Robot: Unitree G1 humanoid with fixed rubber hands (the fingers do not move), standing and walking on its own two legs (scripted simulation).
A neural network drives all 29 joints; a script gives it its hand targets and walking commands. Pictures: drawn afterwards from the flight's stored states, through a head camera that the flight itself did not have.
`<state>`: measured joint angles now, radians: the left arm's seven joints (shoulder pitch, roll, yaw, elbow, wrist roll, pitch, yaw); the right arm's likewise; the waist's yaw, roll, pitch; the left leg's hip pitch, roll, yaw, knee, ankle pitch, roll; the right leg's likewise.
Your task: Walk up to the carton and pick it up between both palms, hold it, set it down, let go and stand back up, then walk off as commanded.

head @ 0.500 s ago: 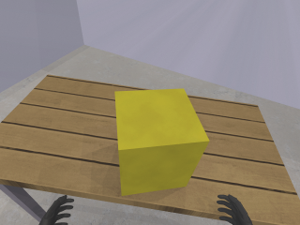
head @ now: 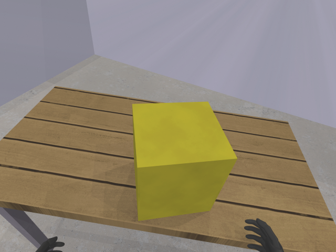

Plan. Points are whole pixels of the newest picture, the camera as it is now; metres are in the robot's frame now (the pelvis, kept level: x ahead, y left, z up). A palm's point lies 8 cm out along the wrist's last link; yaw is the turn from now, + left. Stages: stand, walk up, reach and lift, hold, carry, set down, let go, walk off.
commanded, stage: stand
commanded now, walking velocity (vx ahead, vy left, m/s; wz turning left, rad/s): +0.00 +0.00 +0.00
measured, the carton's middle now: (173, 160) +0.38 +0.03 +0.02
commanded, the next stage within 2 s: walk off in 1.22 s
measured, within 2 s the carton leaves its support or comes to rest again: neither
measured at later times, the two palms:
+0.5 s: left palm out of the picture +0.09 +0.31 -0.10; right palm out of the picture +0.19 -0.22 -0.03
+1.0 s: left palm out of the picture +0.09 +0.32 -0.09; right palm out of the picture +0.19 -0.22 -0.03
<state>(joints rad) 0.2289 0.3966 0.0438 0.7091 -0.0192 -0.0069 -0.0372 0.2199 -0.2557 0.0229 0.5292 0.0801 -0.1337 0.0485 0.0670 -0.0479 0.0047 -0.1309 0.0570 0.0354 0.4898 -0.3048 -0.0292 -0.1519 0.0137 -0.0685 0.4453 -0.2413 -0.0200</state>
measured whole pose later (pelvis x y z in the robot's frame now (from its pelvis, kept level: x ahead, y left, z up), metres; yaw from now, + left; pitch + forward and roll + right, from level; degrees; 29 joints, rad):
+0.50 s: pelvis +0.00 +0.00 +0.00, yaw +0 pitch -3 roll -1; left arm 0.21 0.40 0.04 0.80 -0.02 -0.01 -0.04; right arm 0.22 -0.27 0.03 0.53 0.08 -0.13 0.04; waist 0.07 -0.04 0.00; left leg -0.14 0.06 0.04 0.49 -0.30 -0.03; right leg -0.15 0.01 -0.07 0.43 -0.23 -0.02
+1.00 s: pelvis -0.01 +0.01 +0.00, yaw +0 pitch -3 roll -1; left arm 0.18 0.40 0.04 0.85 -0.02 -0.01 -0.05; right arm 0.21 -0.28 0.03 0.53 0.08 -0.13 0.02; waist 0.07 -0.01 0.00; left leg -0.14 0.06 0.04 0.49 -0.29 -0.02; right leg -0.15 0.01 -0.07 0.41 -0.21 -0.01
